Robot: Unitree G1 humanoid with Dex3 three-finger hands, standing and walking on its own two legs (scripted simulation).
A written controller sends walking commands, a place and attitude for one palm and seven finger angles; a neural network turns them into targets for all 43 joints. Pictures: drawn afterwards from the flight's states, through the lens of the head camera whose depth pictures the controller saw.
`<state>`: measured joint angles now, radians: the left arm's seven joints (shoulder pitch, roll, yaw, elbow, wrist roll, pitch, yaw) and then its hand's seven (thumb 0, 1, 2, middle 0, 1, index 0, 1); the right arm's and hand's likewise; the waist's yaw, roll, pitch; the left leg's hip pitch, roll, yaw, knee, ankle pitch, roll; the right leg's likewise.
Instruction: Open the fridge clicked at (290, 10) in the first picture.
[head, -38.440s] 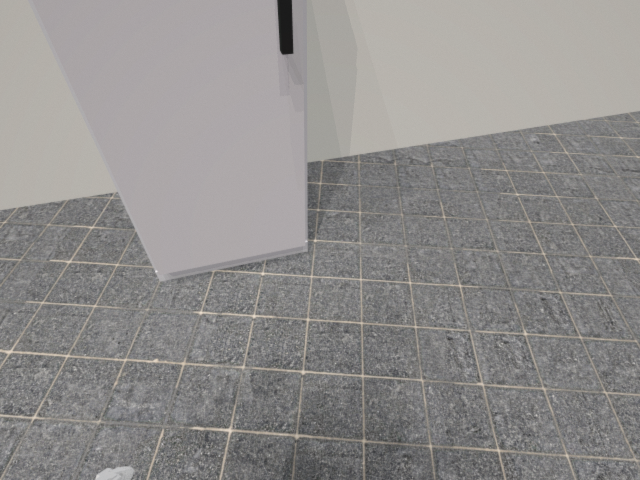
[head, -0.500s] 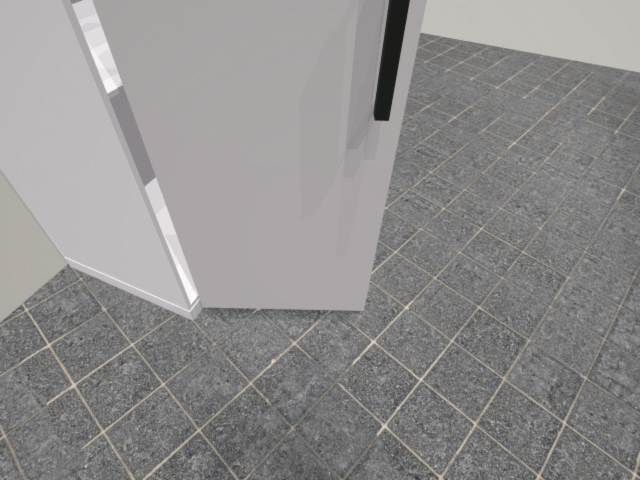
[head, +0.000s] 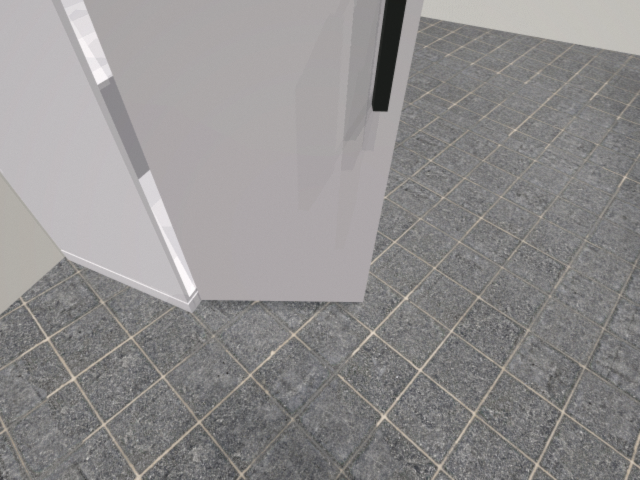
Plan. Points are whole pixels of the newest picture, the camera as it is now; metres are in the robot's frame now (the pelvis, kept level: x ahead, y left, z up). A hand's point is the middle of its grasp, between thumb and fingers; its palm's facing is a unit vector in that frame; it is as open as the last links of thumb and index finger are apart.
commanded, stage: look to check the result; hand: right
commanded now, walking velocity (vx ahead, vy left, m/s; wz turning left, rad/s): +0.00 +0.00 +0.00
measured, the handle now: (392, 3) +0.75 -0.06 +0.26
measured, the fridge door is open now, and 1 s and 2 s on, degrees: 67 67 67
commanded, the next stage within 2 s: stand and wait in 0.28 s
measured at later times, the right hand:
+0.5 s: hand out of the picture +0.07 -0.21 -0.16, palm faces -0.02 +0.96 -0.28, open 7.3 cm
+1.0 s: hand out of the picture +0.09 -0.21 -0.16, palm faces -0.02 +0.95 -0.30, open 7.3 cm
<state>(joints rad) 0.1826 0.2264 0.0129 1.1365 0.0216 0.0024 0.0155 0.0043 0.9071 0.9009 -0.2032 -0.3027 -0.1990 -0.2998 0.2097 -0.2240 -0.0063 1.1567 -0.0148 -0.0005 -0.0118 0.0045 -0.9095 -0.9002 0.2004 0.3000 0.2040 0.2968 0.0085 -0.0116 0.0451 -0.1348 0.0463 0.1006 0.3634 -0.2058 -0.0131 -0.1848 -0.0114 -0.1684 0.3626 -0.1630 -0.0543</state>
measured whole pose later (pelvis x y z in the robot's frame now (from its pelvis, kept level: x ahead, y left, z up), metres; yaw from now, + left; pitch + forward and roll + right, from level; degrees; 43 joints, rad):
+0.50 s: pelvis +0.01 +0.01 +0.00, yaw +0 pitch -1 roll +0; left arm 0.13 0.28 0.01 1.14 0.02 0.00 0.01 0.00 0.91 0.90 -0.20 -0.30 -0.20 -0.30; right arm 0.13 -0.28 -0.01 1.14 -0.01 -0.02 0.00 0.00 -0.91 -0.90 0.20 0.30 0.20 0.30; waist 0.02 0.00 0.03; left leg -0.10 0.03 0.11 0.32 -0.20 0.00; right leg -0.16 -0.02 -0.16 0.33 -0.16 -0.04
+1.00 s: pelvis +0.03 +0.02 +0.00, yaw +0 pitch -1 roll +0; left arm 0.11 0.31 0.00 1.14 0.02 0.00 0.01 0.00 0.91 0.90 -0.20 -0.30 -0.20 -0.30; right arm 0.12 -0.30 0.00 1.14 -0.01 -0.02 0.00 0.01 -0.91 -0.90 0.20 0.30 0.21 0.30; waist 0.01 0.00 0.03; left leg -0.06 0.02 0.12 0.28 -0.21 0.01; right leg -0.13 -0.03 -0.15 0.30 -0.16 -0.02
